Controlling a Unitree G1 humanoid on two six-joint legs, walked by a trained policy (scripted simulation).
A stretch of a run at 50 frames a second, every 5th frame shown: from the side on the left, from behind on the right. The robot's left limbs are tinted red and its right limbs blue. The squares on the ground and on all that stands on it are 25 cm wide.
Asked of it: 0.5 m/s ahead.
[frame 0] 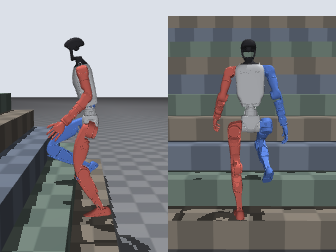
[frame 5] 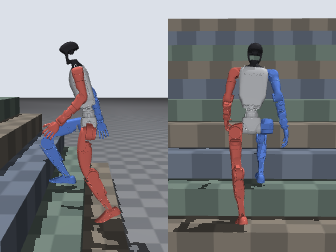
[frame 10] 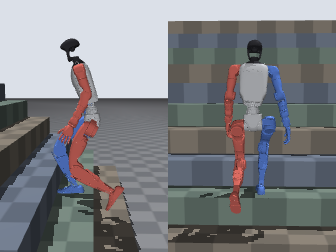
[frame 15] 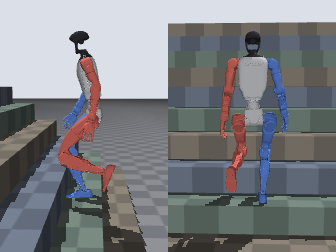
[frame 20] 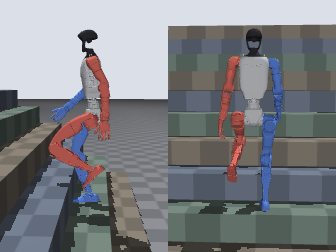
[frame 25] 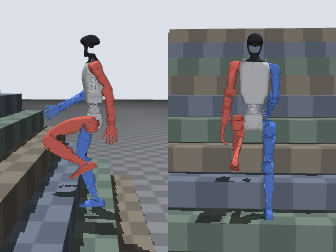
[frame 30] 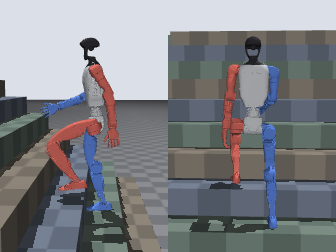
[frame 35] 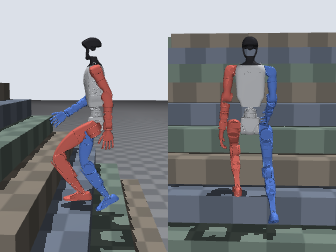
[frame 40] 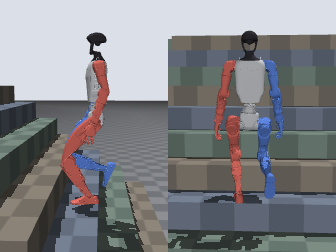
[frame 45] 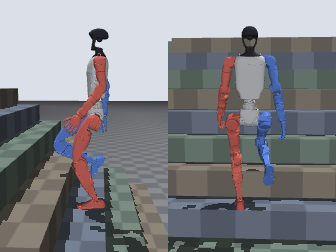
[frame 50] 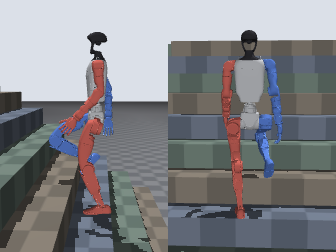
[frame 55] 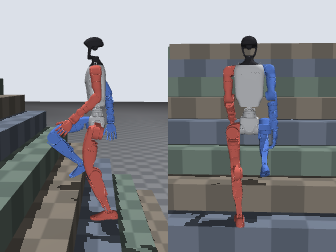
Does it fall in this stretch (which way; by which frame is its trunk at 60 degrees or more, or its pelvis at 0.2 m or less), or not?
no
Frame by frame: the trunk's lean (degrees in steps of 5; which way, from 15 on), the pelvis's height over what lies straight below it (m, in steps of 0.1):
0: 15 forward, 0.7
5: 20 forward, 0.8
10: 20 forward, 0.6
15: 15 forward, 0.7
20: 5, 0.8
25: 5, 0.8
30: 5, 0.8
35: 5, 0.8
40: 0, 0.7
45: 0, 0.7
50: 0, 0.8
55: 5, 0.8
